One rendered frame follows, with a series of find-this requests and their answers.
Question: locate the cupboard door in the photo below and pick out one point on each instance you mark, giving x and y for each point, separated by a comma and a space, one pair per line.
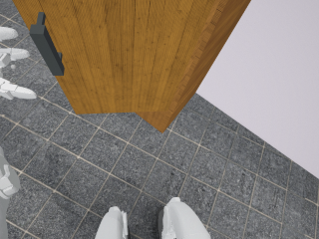
120, 56

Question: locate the robot left thigh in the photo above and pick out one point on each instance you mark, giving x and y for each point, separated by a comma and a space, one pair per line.
114, 225

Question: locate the robot left upper arm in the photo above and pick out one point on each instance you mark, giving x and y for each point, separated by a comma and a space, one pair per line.
9, 184

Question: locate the left robot hand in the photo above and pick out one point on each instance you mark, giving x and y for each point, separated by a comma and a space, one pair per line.
8, 90

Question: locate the right robot shin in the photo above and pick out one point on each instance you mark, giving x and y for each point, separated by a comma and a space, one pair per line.
168, 234

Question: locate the handle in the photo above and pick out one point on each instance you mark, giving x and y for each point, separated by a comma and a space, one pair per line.
46, 47

